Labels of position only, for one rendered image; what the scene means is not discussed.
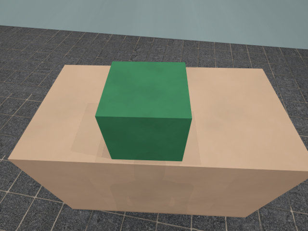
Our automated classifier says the pedestal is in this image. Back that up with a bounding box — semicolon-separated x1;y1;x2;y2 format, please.
8;65;308;218

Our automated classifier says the carton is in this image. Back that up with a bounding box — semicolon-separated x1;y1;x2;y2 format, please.
95;61;192;161

